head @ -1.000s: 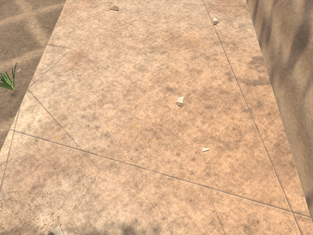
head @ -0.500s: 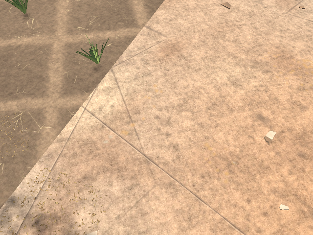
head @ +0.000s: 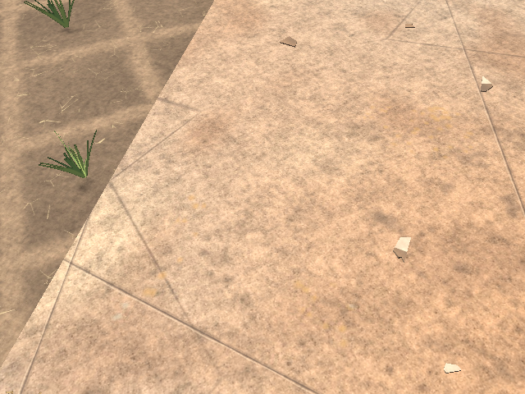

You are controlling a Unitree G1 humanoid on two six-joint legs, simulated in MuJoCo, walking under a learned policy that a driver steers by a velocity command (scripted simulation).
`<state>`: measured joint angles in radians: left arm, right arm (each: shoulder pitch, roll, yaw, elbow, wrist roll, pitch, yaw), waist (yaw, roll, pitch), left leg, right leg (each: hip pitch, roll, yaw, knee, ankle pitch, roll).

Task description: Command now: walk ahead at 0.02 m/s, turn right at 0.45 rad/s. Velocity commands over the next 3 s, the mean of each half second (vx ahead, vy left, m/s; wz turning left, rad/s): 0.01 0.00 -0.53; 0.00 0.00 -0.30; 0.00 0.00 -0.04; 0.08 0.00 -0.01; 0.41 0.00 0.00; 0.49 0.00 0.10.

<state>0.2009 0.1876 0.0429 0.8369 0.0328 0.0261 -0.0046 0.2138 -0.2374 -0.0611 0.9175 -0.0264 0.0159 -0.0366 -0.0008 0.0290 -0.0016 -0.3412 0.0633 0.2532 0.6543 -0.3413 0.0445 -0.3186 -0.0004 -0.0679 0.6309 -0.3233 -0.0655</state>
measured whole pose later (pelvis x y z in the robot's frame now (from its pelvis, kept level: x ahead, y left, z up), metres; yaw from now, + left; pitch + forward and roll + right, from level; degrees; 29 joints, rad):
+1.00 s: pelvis +0.02 +0.00 +0.02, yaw -24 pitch +0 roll +0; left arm 0.15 0.20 0.00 0.78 0.02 0.02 0.00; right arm 0.31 -0.23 -0.02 0.81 -0.02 0.02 0.00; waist -0.04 0.02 0.02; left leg -0.19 0.01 0.07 0.46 -0.26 0.01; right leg -0.22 0.05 0.03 0.48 -0.25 -0.04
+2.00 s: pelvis +0.06 -0.01 +0.01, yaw -23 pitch -1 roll +0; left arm 0.37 0.18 0.04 1.13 0.03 -0.02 0.03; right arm 0.32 -0.16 -0.03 1.10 -0.04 -0.02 0.00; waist 0.03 0.00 0.00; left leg -0.26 0.00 0.05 0.72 -0.46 0.07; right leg -0.14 0.06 0.04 0.49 -0.34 -0.08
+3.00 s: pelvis +0.53 -0.17 +0.01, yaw -19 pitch +0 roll -1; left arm 0.44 0.17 0.02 1.09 0.02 -0.11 0.02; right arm 0.07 -0.18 -0.03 0.92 -0.02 -0.03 0.04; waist 0.04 0.03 0.05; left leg -0.63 0.07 0.05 0.68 0.00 0.07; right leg 0.09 0.09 -0.15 0.18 -0.28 -0.08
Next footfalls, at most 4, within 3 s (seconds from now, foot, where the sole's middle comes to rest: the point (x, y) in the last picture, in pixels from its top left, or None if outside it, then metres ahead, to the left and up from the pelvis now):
0.48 left None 0.09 0.09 -0.76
0.88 right None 0.02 -0.10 -0.76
2.10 left None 0.18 0.07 -0.76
2.58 right None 0.44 -0.20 -0.76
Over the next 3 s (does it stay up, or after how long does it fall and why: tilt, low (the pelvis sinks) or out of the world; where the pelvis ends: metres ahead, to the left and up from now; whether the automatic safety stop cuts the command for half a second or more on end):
stays up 0.53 -0.17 0.01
